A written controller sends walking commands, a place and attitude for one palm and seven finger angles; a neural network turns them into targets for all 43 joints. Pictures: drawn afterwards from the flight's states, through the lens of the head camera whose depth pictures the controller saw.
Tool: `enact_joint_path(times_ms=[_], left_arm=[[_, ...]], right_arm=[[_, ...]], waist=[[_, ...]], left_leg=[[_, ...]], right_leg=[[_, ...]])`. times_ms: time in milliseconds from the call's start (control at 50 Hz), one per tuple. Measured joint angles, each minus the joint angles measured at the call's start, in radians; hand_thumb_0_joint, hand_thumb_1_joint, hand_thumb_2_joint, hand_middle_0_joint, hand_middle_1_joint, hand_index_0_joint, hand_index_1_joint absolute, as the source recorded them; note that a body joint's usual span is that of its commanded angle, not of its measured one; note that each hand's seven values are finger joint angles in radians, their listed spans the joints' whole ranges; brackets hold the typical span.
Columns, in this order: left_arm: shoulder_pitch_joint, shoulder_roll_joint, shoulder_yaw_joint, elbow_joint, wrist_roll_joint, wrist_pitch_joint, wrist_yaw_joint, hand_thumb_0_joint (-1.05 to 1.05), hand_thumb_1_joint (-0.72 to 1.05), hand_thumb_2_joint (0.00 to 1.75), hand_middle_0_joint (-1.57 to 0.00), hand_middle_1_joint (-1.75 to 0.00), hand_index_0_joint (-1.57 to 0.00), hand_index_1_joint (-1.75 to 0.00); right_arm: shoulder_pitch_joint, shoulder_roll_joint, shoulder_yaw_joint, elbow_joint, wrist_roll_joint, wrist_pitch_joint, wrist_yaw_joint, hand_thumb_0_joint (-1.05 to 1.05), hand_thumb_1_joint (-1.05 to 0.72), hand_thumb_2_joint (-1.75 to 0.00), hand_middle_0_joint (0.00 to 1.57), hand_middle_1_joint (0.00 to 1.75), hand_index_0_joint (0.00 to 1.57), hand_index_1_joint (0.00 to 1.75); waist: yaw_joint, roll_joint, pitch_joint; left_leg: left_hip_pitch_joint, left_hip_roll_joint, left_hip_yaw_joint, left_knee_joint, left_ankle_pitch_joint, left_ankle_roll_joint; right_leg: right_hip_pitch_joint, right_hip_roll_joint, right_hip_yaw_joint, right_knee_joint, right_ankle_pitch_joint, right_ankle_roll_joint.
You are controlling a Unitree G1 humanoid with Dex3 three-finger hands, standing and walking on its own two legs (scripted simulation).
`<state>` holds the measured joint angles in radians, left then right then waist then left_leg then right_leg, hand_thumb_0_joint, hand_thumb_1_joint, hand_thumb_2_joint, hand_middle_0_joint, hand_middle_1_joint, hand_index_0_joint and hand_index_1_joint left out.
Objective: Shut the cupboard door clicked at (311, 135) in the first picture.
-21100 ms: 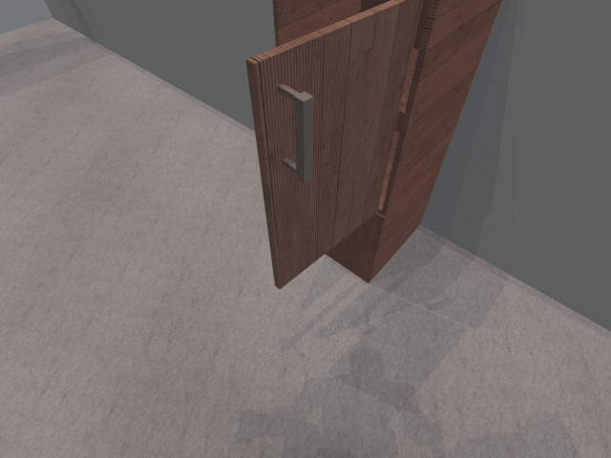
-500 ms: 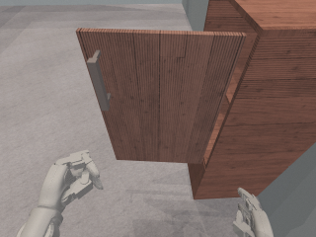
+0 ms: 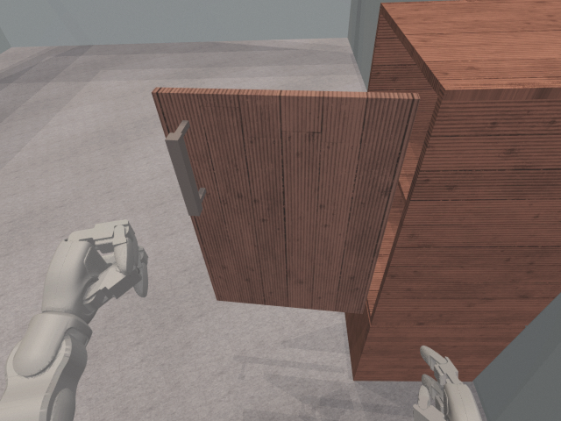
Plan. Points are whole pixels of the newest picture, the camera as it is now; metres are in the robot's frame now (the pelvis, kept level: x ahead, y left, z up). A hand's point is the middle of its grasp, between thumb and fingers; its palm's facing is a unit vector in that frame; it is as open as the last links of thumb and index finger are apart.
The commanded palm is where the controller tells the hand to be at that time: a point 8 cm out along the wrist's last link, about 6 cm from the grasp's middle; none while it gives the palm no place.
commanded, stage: raise the hand and make a fist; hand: left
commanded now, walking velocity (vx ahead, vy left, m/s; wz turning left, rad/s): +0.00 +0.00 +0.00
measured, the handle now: (189, 170) +0.46 +0.21 +0.13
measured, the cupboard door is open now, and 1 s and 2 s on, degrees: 84 84 84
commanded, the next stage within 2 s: bring the fist close to the handle in 0.26 s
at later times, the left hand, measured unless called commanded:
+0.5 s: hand (161, 286) +0.24 +0.18 +0.12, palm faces +0.01 -1.00 -0.06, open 3.1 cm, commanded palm +0.22 +0.23 +0.14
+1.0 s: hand (169, 228) +0.32 +0.19 +0.14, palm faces +0.06 -1.00 -0.06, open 3.1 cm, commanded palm +0.30 +0.23 +0.14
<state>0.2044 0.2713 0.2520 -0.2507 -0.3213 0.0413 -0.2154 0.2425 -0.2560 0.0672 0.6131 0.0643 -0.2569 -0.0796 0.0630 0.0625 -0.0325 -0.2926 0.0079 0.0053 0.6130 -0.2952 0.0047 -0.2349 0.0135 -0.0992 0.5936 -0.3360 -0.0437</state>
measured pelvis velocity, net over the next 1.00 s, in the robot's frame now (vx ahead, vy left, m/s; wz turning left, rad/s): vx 0.02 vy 0.01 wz -0.03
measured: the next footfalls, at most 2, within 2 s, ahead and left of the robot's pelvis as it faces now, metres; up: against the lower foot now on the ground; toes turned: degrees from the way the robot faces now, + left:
none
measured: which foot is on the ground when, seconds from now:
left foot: down 0.00-1.00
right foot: down 0.00-1.00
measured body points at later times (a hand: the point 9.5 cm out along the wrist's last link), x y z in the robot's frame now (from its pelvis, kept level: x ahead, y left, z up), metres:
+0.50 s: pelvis +0.00 +0.00 +0.00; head -0.01 -0.02 +0.45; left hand +0.23 +0.24 +0.13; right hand +0.18 -0.22 -0.07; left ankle +0.02 +0.12 -0.73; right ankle -0.01 -0.09 -0.73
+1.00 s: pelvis +0.02 +0.01 +0.00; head +0.01 +0.00 +0.45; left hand +0.31 +0.25 +0.15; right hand +0.19 -0.22 -0.07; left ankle +0.02 +0.12 -0.73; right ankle -0.01 -0.09 -0.73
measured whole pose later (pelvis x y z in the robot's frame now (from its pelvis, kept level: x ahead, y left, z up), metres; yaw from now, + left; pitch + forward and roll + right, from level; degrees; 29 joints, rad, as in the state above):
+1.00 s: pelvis +0.02 +0.01 +0.00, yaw -2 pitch -1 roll +0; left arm -0.03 0.26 0.19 0.00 -0.23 0.03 -0.12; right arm 0.22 -0.24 0.05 0.65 0.06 -0.23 -0.06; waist 0.03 0.03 -0.02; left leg -0.26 0.00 0.04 0.57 -0.30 0.02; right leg -0.22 0.00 -0.06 0.56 -0.34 -0.03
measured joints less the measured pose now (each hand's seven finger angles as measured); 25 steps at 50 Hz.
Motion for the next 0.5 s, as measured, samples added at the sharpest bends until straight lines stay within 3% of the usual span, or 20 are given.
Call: enact_joint_path(times_ms=[60, 120, 160, 220, 280, 320, 400, 460, 500], left_arm=[[0.033, -0.009, -0.047, 0.009, 0.012, 0.056, -0.037, 0.01, 0.90, 0.90, -1.30, -1.50, -1.30, -1.50], [0.078, -0.003, -0.077, 0.001, 0.027, 0.089, -0.029, 0.01, 0.90, 0.90, -1.30, -1.50, -1.30, -1.50], [0.094, 0.005, -0.071, -0.012, 0.034, 0.069, 0.004, 0.02, 0.90, 0.90, -1.30, -1.50, -1.30, -1.50], [0.086, 0.002, -0.035, -0.022, 0.034, -0.008, 0.053, 0.02, 0.90, 0.90, -1.30, -1.50, -1.30, -1.50], [0.054, -0.008, -0.012, -0.017, 0.035, -0.060, 0.064, 0.02, 0.90, 0.90, -1.30, -1.50, -1.30, -1.50], [0.040, -0.012, -0.019, -0.005, 0.034, -0.057, 0.042, 0.02, 0.90, 0.90, -1.30, -1.50, -1.30, -1.50], [0.051, -0.010, -0.064, 0.022, 0.032, 0.011, -0.015, 0.01, 0.90, 0.90, -1.30, -1.50, -1.30, -1.50], [0.045, -0.004, -0.087, 0.042, 0.035, 0.040, -0.007, 0.02, 0.90, 0.90, -1.30, -1.50, -1.30, -1.50], [0.025, -0.004, -0.079, 0.052, 0.038, 0.026, 0.018, 0.02, 0.90, 0.90, -1.30, -1.50, -1.31, -1.50]], right_arm=[[-0.005, -0.010, -0.006, -0.006, 0.004, 0.010, 0.000, 0.01, -0.90, -0.89, 0.20, 0.30, 0.20, 0.30], [-0.008, -0.007, -0.014, -0.014, -0.004, 0.017, -0.003, 0.01, -0.90, -0.89, 0.20, 0.30, 0.20, 0.30], [-0.005, -0.001, -0.019, -0.013, -0.010, 0.014, -0.003, 0.01, -0.90, -0.89, 0.20, 0.30, 0.20, 0.30], [0.002, 0.004, -0.022, -0.003, -0.014, -0.003, 0.003, 0.01, -0.90, -0.89, 0.20, 0.30, 0.20, 0.30], [0.004, 0.000, -0.020, 0.010, -0.013, -0.017, 0.008, 0.01, -0.90, -0.89, 0.20, 0.30, 0.20, 0.30], [0.003, -0.005, -0.018, 0.014, -0.009, -0.018, 0.008, 0.01, -0.90, -0.89, 0.20, 0.30, 0.20, 0.30], [-0.007, -0.005, -0.014, 0.009, -0.002, -0.007, 0.001, 0.01, -0.90, -0.89, 0.20, 0.30, 0.20, 0.30], [-0.015, 0.004, -0.013, 0.010, -0.005, -0.007, -0.007, 0.01, -0.90, -0.89, 0.20, 0.30, 0.20, 0.30], [-0.018, 0.012, -0.012, 0.016, -0.010, -0.013, -0.007, 0.01, -0.90, -0.89, 0.20, 0.30, 0.20, 0.30]], waist=[[-0.010, 0.005, 0.004], [-0.019, -0.006, 0.008], [-0.020, -0.018, 0.009], [-0.015, -0.028, 0.010], [-0.009, -0.021, 0.011], [-0.007, -0.008, 0.010], [-0.012, 0.008, 0.008], [-0.016, 0.003, 0.016], [-0.016, -0.009, 0.019]], left_leg=[[0.002, 0.003, 0.007, -0.009, 0.006, -0.001], [0.006, 0.006, 0.016, -0.017, 0.009, -0.003], [0.009, 0.008, 0.018, -0.019, 0.009, -0.007], [0.014, 0.010, 0.013, -0.017, 0.007, -0.011], [0.017, 0.009, 0.005, -0.011, 0.004, -0.011], [0.017, 0.008, 0.003, -0.010, 0.004, -0.008], [0.016, 0.006, 0.009, -0.015, 0.007, -0.002], [0.017, 0.003, 0.013, -0.021, 0.010, 0.001], [0.018, 0.001, 0.016, -0.025, 0.011, 0.001]], right_leg=[[-0.003, 0.002, 0.007, -0.003, 0.005, 0.000], [-0.009, 0.005, 0.016, 0.000, 0.006, -0.003], [-0.008, 0.007, 0.018, 0.001, 0.004, -0.006], [-0.001, 0.009, 0.014, 0.001, 0.002, -0.011], [0.009, 0.009, 0.006, 0.000, 0.001, -0.011], [0.012, 0.008, 0.004, -0.005, 0.003, -0.008], [0.010, 0.006, 0.009, -0.011, 0.008, -0.001], [0.007, 0.003, 0.014, -0.012, 0.009, 0.001], [0.005, 0.001, 0.016, -0.011, 0.009, 0.001]])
